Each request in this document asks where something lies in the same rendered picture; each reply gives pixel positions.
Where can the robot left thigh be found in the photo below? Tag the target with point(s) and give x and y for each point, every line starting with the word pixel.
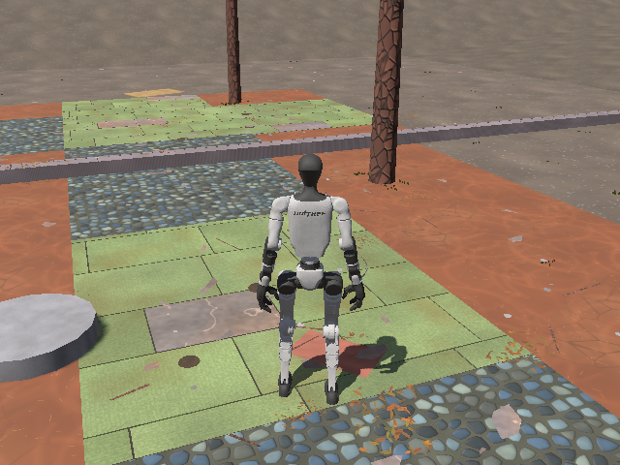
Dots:
pixel 286 286

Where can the left robot hand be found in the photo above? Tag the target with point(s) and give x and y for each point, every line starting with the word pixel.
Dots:
pixel 261 290

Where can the right robot upper arm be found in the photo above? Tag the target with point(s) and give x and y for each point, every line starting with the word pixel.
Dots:
pixel 344 221

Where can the robot right foot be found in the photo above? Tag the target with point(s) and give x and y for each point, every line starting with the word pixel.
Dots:
pixel 331 396

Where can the right robot hand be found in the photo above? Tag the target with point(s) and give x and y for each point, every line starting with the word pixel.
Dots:
pixel 360 295

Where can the left robot forearm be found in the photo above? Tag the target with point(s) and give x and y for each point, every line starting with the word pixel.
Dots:
pixel 268 263

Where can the left robot upper arm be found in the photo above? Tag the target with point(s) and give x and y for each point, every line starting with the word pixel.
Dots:
pixel 275 224

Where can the right robot forearm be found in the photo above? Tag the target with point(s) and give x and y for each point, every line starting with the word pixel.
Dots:
pixel 352 264

